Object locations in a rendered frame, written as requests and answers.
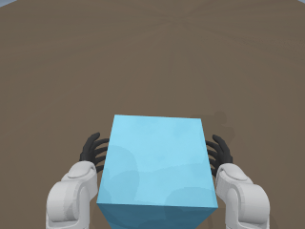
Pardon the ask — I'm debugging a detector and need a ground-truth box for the robot right forearm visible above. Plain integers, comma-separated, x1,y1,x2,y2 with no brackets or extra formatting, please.
215,163,271,229

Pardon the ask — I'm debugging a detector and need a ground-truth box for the left robot hand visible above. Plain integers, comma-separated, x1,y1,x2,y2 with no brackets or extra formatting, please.
79,132,110,173

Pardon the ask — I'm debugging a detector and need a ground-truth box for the carton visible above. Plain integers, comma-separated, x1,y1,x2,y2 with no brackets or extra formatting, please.
96,114,218,229

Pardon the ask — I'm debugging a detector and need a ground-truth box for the robot left forearm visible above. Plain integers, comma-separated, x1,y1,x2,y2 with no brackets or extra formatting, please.
46,160,98,229

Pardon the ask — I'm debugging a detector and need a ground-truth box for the right robot hand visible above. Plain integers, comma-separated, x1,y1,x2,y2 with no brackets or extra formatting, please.
205,135,234,178

